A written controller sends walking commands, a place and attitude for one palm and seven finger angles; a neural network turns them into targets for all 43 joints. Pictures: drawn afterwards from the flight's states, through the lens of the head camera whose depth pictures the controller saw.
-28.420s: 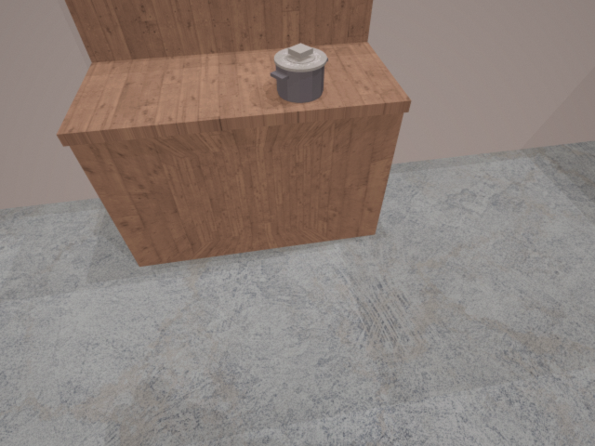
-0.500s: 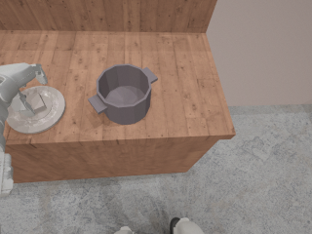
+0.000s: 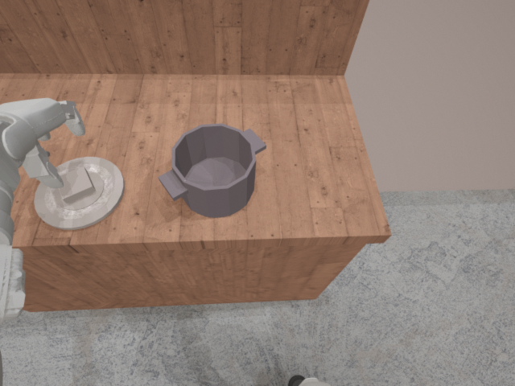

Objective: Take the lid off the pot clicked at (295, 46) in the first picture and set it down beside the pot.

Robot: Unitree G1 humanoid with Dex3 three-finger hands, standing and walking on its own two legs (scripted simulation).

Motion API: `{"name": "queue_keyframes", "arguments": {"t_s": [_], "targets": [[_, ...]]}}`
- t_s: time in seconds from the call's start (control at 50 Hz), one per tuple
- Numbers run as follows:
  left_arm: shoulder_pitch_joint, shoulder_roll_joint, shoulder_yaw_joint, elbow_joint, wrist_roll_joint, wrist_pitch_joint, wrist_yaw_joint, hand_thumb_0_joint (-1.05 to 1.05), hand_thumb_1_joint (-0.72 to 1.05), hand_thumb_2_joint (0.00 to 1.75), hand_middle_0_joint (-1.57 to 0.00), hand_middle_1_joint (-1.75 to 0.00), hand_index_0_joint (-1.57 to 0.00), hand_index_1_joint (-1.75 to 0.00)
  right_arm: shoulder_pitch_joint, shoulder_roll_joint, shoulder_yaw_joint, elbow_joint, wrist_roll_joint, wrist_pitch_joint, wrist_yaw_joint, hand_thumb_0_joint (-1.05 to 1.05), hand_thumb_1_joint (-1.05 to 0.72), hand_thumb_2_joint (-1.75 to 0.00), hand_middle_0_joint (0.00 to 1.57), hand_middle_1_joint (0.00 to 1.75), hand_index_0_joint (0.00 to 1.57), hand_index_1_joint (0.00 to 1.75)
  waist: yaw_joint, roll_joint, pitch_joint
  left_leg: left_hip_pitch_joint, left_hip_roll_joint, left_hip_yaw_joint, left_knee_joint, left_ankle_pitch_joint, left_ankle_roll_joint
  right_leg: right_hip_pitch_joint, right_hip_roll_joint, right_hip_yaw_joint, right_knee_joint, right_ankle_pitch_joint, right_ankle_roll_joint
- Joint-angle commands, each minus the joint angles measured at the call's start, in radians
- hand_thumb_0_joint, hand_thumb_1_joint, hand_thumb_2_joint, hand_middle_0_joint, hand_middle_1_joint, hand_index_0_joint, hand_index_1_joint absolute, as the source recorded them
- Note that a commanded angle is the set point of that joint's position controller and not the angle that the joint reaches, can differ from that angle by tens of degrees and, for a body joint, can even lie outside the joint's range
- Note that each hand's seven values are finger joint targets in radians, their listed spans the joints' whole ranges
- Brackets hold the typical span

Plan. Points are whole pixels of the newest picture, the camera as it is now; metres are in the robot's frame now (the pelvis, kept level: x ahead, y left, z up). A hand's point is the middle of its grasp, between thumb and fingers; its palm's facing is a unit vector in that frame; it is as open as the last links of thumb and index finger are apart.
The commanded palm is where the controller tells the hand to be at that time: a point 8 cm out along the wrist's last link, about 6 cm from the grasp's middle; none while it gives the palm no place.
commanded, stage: raise the empty hand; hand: left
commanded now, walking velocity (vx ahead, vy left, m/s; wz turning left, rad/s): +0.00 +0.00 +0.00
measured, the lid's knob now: (75, 184) +0.47 +0.32 -0.04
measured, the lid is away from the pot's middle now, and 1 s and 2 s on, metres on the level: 0.26 0.26 0.26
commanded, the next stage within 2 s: draw the hand back to the body in 0.50 s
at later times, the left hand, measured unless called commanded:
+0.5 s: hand (28, 127) +0.47 +0.31 +0.12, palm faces -0.41 -0.12 -0.90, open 10.9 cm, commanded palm +0.48 +0.31 +0.17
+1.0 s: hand (19, 146) +0.44 +0.32 +0.11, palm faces -0.37 -0.10 -0.93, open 10.9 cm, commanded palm +0.41 +0.31 +0.18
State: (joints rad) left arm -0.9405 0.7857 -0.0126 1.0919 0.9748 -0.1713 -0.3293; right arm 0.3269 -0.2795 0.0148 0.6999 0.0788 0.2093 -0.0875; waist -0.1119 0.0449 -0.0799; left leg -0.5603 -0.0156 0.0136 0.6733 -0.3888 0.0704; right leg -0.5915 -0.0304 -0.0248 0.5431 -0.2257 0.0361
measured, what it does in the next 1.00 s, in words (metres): stands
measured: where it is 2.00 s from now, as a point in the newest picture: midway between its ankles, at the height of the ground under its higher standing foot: outside the picture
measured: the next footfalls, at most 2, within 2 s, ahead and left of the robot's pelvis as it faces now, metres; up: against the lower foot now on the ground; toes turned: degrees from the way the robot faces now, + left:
none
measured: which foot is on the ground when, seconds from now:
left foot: down 0.00-1.00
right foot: down 0.00-1.00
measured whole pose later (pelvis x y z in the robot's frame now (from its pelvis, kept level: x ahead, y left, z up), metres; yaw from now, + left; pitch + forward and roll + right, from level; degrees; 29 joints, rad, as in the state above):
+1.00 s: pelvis +0.02 +0.01 +0.01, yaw +1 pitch +11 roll -3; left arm -0.74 0.75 0.03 0.81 0.89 -0.16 -0.36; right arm 0.26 -0.27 0.00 0.65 0.07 0.22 -0.04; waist -0.06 0.06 -0.05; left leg -0.35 -0.04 0.00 0.50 -0.34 0.08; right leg -0.39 -0.06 -0.04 0.40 -0.19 0.03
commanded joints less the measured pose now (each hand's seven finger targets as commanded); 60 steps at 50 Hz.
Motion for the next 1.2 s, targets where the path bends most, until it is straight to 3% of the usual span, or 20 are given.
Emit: {"name": "queue_keyframes", "arguments": {"t_s": [0.0,0.04,0.08,0.18,0.24,0.38,0.46,0.52,0.58,0.62,0.74,0.86,0.92,0.96,1.0,1.06,1.08,1.12,1.16,1.18], "targets": [[-0.483,0.342,0.113,-0.301,-0.015,-0.022,0.032,0.00,0.09,0.43,-0.28,-0.98,-0.28,-0.98,0.121,-0.169,-0.069,-0.057,-0.013,-0.015,-0.015,0.00,-0.90,-0.90,0.20,0.30,0.20,0.30,-0.001,0.162,-0.499,0.414,0.023,-0.061,-0.049,0.769,-0.036,0.191,0.064,-0.052,-0.020,0.320,-0.084],[-0.364,0.321,0.111,-0.141,-0.031,-0.012,0.028,0.00,0.09,0.43,-0.28,-0.98,-0.28,-0.98,0.115,-0.173,-0.061,-0.055,-0.007,-0.016,-0.013,0.00,-0.90,-0.90,0.20,0.30,0.20,0.30,-0.003,0.062,-0.384,0.314,0.016,-0.043,-0.058,0.675,-0.018,0.194,0.062,-0.055,-0.031,0.309,-0.078],[-0.382,0.291,0.066,-0.127,-0.030,0.001,0.022,0.00,0.09,0.43,-0.28,-0.98,-0.28,-0.98,0.101,-0.183,-0.057,-0.056,-0.002,-0.014,-0.007,0.00,-0.90,-0.90,0.20,0.30,0.20,0.30,-0.004,0.057,-0.333,0.269,0.013,-0.034,-0.087,0.587,-0.017,0.193,0.059,-0.052,-0.042,0.286,-0.081],[-0.512,0.355,0.105,-0.300,-0.019,-0.006,0.021,0.00,0.09,0.43,-0.28,-0.98,-0.28,-0.98,0.103,-0.174,-0.068,-0.065,-0.009,-0.014,-0.007,0.00,-0.90,-0.90,0.20,0.30,0.20,0.30,0.001,0.150,-0.458,0.406,0.018,-0.056,-0.095,0.722,-0.027,0.242,0.059,-0.046,-0.052,0.330,-0.084],[-0.430,0.317,0.078,-0.145,-0.037,0.011,0.007,0.00,0.09,0.43,-0.28,-0.98,-0.28,-0.98,0.098,-0.182,-0.058,-0.057,0.000,-0.021,-0.011,0.00,-0.90,-0.90,0.20,0.30,0.20,0.30,-0.008,0.031,-0.349,0.309,0.014,-0.036,-0.107,0.595,-0.008,0.235,0.057,-0.049,-0.067,0.305,-0.076],[-0.529,0.344,0.084,-0.259,-0.026,0.011,-0.003,0.00,0.09,0.43,-0.28,-0.98,-0.28,-0.98,0.089,-0.176,-0.064,-0.066,-0.007,-0.028,-0.009,0.00,-0.90,-0.90,0.20,0.30,0.20,0.30,0.000,0.126,-0.437,0.408,0.017,-0.051,-0.118,0.722,-0.019,0.276,0.055,-0.044,-0.074,0.357,-0.080],[-0.456,0.279,0.023,-0.111,-0.034,0.027,-0.024,0.00,0.09,0.43,-0.28,-0.98,-0.28,-0.98,0.081,-0.191,-0.055,-0.060,0.005,-0.027,-0.003,0.00,-0.90,-0.90,0.20,0.30,0.20,0.30,-0.006,0.019,-0.301,0.291,0.014,-0.031,-0.130,0.582,-0.010,0.240,0.052,-0.050,-0.080,0.313,-0.079],[-0.555,0.338,0.067,-0.277,-0.020,0.014,-0.020,0.00,0.09,0.43,-0.28,-0.98,-0.28,-0.98,0.087,-0.180,-0.067,-0.066,-0.003,-0.019,-0.002,0.00,-0.90,-0.90,0.20,0.30,0.20,0.30,0.003,0.118,-0.431,0.409,0.021,-0.052,-0.116,0.730,-0.023,0.267,0.056,-0.046,-0.071,0.353,-0.081],[-0.507,0.375,0.116,-0.254,-0.033,0.000,-0.018,0.00,0.09,0.43,-0.28,-0.98,-0.28,-0.98,0.089,-0.179,-0.066,-0.066,-0.009,-0.017,-0.002,0.00,-0.90,-0.90,0.20,0.30,0.20,0.30,0.007,0.094,-0.442,0.414,0.021,-0.059,-0.110,0.796,-0.023,0.290,0.058,-0.047,-0.070,0.392,-0.076],[-0.428,0.289,0.069,-0.219,-0.039,0.004,-0.018,0.00,0.09,0.43,-0.28,-0.98,-0.28,-0.98,0.071,-0.170,-0.066,-0.075,-0.008,-0.017,0.007,0.00,-0.90,-0.90,0.20,0.30,0.20,0.30,0.012,0.099,-0.392,0.400,0.020,-0.054,-0.117,0.782,-0.022,0.269,0.056,-0.051,-0.079,0.373,-0.077],[-0.337,0.303,0.111,-0.311,-0.052,-0.002,-0.008,0.00,0.09,0.43,-0.28,-0.98,-0.28,-0.98,0.026,-0.164,-0.070,-0.114,-0.010,-0.002,0.025,0.00,-0.90,-0.90,0.20,0.30,0.20,0.30,0.031,0.069,-0.390,0.407,0.016,-0.058,-0.138,0.771,-0.014,0.322,0.048,-0.047,-0.093,0.380,-0.076],[-0.274,0.358,0.183,-0.475,-0.070,-0.016,0.010,0.00,0.09,0.43,-0.28,-0.98,-0.28,-0.98,-0.008,-0.159,-0.072,-0.139,-0.017,-0.013,0.034,0.00,-0.90,-0.90,0.20,0.30,0.20,0.30,0.053,0.137,-0.440,0.494,0.020,-0.079,-0.145,0.923,-0.025,0.358,0.044,-0.047,-0.093,0.422,-0.079],[-0.153,0.269,0.139,-0.416,-0.095,0.008,0.008,0.00,0.09,0.43,-0.28,-0.98,-0.28,-0.98,-0.040,-0.155,-0.063,-0.145,-0.010,-0.016,0.046,0.00,-0.90,-0.90,0.20,0.30,0.20,0.30,0.057,0.047,-0.338,0.424,0.022,-0.071,-0.165,0.797,-0.016,0.358,0.040,-0.055,-0.109,0.383,-0.072],[-0.167,0.246,0.118,-0.502,-0.103,0.015,0.001,0.00,0.09,0.43,-0.28,-0.98,-0.28,-0.98,-0.069,-0.157,-0.069,-0.160,-0.010,-0.019,0.052,0.00,-0.90,-0.90,0.20,0.30,0.20,0.30,0.059,0.066,-0.351,0.431,0.019,-0.063,-0.170,0.777,-0.010,0.374,0.030,-0.044,-0.110,0.396,-0.075],[-0.181,0.262,0.131,-0.626,-0.097,0.019,0.002,0.00,0.09,0.43,-0.28,-0.98,-0.28,-0.98,-0.079,-0.146,-0.067,-0.171,-0.013,-0.026,0.058,0.00,-0.90,-0.90,0.20,0.30,0.20,0.30,0.064,0.120,-0.395,0.506,0.023,-0.094,-0.170,0.910,-0.027,0.376,0.039,-0.054,-0.106,0.406,-0.076],[-0.074,0.328,0.215,-0.616,-0.125,0.024,0.006,0.00,0.09,0.43,-0.28,-0.98,-0.28,-0.98,-0.095,-0.160,-0.063,-0.174,-0.011,-0.035,0.064,0.00,-0.90,-0.90,0.20,0.30,0.20,0.30,0.083,0.052,-0.361,0.477,0.026,-0.092,-0.177,0.872,-0.021,0.407,0.032,-0.050,-0.115,0.405,-0.072],[-0.061,-0.066,0.229,-0.681,-0.721,0.005,0.144,0.00,0.09,0.43,-0.28,-0.98,-0.28,-0.98,0.056,-0.071,-0.056,-0.216,-0.003,-0.072,0.036,0.00,-0.90,-0.90,0.20,0.30,0.20,0.30,0.020,0.002,-0.271,0.603,0.082,-0.059,-0.179,0.783,-0.068,0.368,0.015,-0.076,-0.116,0.316,-0.090],[0.052,-0.110,0.207,-0.728,-0.871,0.011,0.258,0.00,0.09,0.43,-0.28,-0.98,-0.28,-0.98,-0.028,-0.100,-0.041,-0.211,-0.010,-0.127,0.018,0.00,-0.90,-0.90,0.20,0.30,0.20,0.30,0.055,-0.021,-0.251,0.639,0.117,-0.092,-0.216,0.740,-0.070,0.357,0.008,-0.052,-0.143,0.206,-0.085],[0.012,-0.056,0.279,-0.704,-0.932,0.026,0.329,0.00,0.09,0.43,-0.28,-0.98,-0.28,-0.98,-0.037,-0.130,-0.037,-0.159,-0.024,-0.152,0.004,0.00,-0.90,-0.90,0.20,0.30,0.20,0.30,0.059,-0.058,-0.194,0.556,0.107,-0.062,-0.229,0.668,-0.066,0.392,0.000,-0.040,-0.151,0.263,-0.082],[-0.074,-0.020,0.309,-0.795,-0.940,0.017,0.353,0.00,0.09,0.43,-0.28,-0.98,-0.28,-0.98,-0.041,-0.128,-0.032,-0.157,-0.029,-0.170,0.001,0.00,-0.90,-0.90,0.20,0.30,0.20,0.30,0.068,0.011,-0.237,0.555,0.097,-0.064,-0.239,0.701,-0.078,0.432,-0.002,-0.039,-0.146,0.305,-0.083]]}}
